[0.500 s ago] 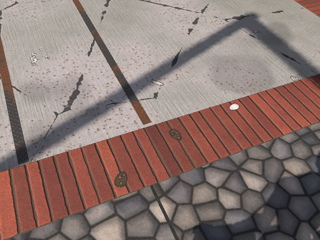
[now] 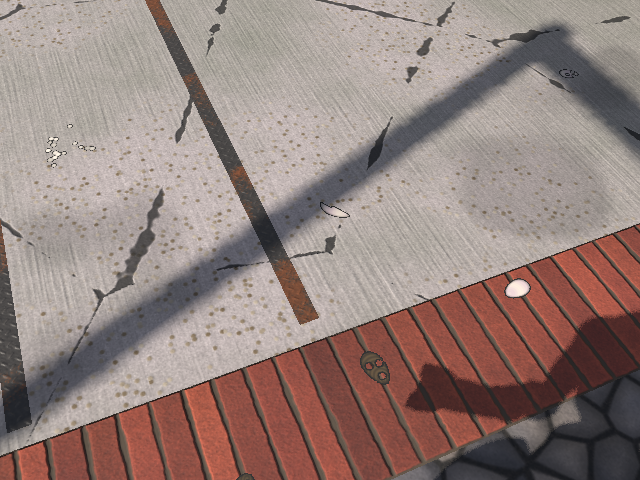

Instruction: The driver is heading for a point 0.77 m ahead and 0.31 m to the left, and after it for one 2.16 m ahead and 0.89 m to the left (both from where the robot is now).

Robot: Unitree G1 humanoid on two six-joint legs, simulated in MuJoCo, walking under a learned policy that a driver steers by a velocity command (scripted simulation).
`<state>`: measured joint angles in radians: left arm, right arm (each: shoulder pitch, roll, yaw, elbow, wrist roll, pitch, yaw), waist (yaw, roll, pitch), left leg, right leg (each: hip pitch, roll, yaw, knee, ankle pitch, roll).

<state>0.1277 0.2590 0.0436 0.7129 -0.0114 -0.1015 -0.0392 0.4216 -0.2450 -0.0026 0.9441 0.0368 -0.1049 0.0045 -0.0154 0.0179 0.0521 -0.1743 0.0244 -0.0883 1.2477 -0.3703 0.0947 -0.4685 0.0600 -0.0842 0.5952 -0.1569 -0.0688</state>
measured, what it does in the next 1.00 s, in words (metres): goes down, turning left: left foot, then right foot 0.14 m lower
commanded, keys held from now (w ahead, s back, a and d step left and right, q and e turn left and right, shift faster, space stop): w+shift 0.04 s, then w+q+shift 0.64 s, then q+shift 0.14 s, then shift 0.18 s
